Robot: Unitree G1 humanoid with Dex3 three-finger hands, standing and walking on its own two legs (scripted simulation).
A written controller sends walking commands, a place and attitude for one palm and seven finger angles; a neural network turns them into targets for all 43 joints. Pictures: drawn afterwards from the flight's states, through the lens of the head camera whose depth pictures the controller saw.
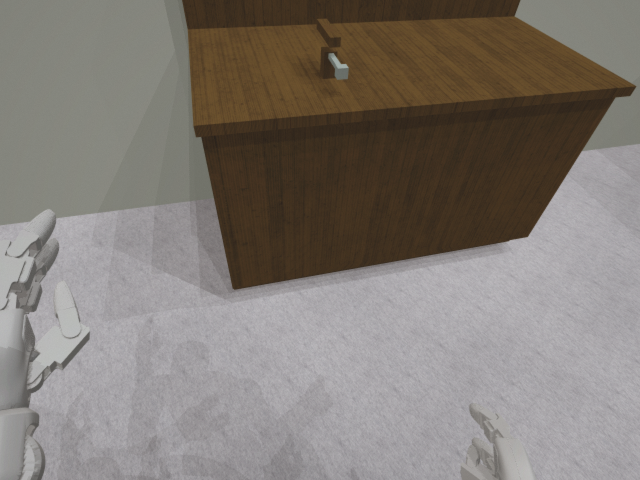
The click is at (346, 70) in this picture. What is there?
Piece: tap's lever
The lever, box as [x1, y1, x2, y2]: [335, 64, 348, 79]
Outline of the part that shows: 336,64 336,78 347,78 348,67 345,64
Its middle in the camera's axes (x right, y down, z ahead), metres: +0.05 -0.42 +0.96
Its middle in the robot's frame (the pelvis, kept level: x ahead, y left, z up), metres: +1.01 +0.01 +0.07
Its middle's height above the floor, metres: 0.84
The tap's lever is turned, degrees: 0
